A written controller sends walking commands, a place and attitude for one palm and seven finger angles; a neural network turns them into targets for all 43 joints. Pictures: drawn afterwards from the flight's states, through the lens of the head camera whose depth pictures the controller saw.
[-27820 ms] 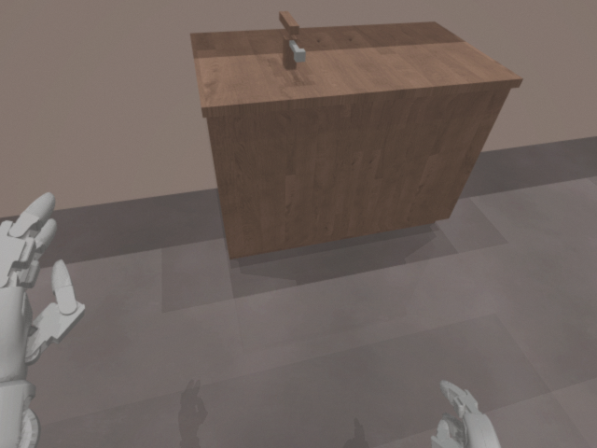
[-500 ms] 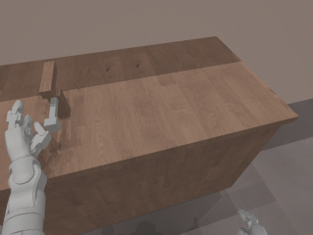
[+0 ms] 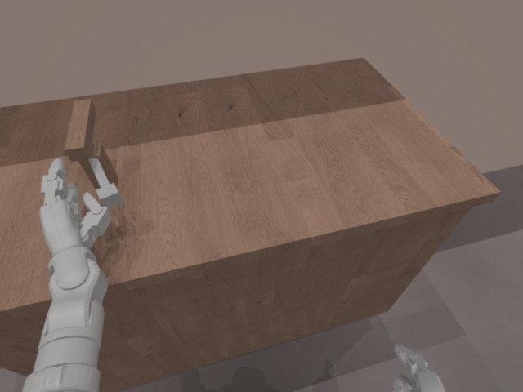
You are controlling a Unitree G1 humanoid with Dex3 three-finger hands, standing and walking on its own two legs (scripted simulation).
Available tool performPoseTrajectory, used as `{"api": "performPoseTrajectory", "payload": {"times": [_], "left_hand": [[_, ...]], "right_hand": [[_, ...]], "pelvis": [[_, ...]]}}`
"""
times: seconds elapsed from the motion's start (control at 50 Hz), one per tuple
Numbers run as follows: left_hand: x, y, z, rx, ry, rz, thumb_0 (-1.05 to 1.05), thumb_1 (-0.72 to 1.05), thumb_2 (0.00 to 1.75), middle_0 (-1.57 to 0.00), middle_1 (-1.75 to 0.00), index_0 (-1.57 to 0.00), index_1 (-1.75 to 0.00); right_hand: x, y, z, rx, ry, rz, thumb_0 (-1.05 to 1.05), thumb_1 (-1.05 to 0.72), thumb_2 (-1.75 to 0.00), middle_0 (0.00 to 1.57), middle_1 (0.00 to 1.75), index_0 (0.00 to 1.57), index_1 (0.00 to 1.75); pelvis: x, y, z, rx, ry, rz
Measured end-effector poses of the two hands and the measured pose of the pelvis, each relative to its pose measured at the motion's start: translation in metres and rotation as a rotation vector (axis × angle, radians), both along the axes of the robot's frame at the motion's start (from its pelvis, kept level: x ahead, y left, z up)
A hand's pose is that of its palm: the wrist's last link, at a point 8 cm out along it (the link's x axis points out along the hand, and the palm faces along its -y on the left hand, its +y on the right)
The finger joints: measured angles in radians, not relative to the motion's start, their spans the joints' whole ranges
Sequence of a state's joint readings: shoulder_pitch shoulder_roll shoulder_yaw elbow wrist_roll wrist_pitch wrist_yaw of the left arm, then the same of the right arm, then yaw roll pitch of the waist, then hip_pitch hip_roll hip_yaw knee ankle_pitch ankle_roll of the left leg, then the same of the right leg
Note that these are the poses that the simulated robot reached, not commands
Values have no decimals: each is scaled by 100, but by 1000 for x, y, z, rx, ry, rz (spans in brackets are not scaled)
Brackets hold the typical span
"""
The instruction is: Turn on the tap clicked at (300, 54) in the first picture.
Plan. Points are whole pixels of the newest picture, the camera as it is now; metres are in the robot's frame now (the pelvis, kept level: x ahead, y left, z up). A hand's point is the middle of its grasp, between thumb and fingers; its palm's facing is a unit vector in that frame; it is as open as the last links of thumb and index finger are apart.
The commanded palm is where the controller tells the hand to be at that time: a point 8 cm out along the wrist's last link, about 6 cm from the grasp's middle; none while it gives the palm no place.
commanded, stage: push the lever round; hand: left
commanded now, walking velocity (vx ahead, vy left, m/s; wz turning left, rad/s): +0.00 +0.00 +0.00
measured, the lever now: (110, 196) +0.38 +0.27 +0.10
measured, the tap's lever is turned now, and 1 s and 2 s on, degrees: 18 35 59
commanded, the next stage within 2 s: none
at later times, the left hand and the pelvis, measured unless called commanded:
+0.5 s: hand (119, 206) +0.36 +0.25 +0.09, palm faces +0.65 -0.76 -0.05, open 7.8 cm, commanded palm +0.32 +0.27 +0.09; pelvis +0.00 -0.01 +0.00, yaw +0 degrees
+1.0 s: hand (132, 200) +0.37 +0.23 +0.09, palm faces +0.74 -0.67 -0.05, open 7.8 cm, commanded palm +0.33 +0.24 +0.09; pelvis +0.01 +0.00 +0.00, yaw +0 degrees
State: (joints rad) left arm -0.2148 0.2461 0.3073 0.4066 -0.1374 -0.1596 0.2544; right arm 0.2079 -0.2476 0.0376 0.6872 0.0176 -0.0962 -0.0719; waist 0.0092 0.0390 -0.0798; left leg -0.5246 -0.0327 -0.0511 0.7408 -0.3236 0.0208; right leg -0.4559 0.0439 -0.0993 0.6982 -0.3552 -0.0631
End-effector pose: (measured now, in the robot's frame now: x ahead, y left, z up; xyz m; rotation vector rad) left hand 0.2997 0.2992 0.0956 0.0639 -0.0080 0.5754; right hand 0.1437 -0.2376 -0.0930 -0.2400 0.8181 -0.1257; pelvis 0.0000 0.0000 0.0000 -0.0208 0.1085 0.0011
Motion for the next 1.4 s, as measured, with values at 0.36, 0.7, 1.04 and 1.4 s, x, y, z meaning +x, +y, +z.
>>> {"api": "performPoseTrajectory", "payload": {"times": [0.36, 0.7, 1.04, 1.4], "left_hand": [[5, -14, 0, -1, 5, 104, 1, 91, 90, -15, -15, -15, -15], [15, -30, -1, -17, 18, 181, 0, 91, 90, -15, -15, -15, -15], [22, -46, -1, -34, 22, 265, 1, 95, 91, -15, -15, -10, -12], [34, -64, 1, -54, 40, 339, 1, 97, 91, -15, -15, -8, -11]], "right_hand": [[-2, -15, -3, -9, 40, -19, 1, -90, -90, 20, 30, 20, 30], [1, -10, -4, 4, 52, -26, 1, -90, -90, 20, 30, 20, 30], [4, 2, -7, 13, 76, -5, 1, -90, -90, 20, 30, 20, 30], [3, 8, -14, 31, 99, 28, 1, -90, -90, 20, 30, 20, 30]], "pelvis": [[4, -8, 0, 4, 4, -3], [6, -6, -1, 3, 8, -3], [5, 0, -2, -1, 8, 5], [0, -2, -4, -1, 23, 15]]}}
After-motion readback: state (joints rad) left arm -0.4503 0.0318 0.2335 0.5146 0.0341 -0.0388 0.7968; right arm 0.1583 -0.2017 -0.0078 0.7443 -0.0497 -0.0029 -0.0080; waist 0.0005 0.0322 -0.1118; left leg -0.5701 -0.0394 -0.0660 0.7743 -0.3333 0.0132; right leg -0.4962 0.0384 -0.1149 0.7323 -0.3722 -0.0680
